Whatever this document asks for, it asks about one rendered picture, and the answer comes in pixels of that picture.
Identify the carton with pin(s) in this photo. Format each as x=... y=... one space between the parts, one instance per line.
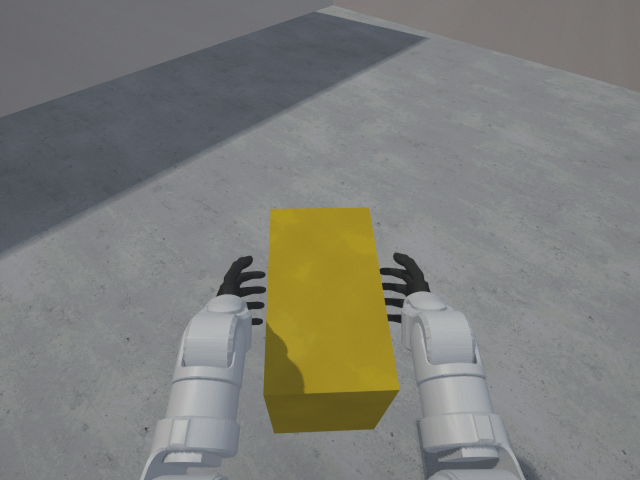
x=329 y=361

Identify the right robot forearm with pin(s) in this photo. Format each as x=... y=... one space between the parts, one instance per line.
x=458 y=422

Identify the left robot forearm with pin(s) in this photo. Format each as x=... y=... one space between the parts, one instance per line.
x=200 y=428

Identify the robot left hand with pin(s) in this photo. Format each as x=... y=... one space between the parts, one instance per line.
x=234 y=278

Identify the robot right hand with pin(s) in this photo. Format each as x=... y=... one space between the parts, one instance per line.
x=413 y=276

